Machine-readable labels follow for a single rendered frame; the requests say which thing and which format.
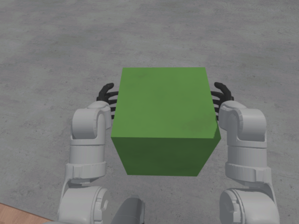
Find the carton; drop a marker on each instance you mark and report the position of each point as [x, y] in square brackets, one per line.
[165, 122]

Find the right robot forearm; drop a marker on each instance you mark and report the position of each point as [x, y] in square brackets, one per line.
[247, 143]

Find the left robot thigh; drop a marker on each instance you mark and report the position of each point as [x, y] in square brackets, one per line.
[130, 212]

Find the robot right hand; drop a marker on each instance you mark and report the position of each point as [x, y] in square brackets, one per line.
[225, 96]

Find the robot left upper arm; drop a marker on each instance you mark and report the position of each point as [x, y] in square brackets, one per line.
[84, 205]

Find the robot right upper arm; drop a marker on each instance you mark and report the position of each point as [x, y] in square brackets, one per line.
[247, 206]

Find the left robot forearm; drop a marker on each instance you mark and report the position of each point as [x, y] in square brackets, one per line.
[87, 140]

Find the robot left hand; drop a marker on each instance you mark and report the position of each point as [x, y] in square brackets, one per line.
[104, 96]

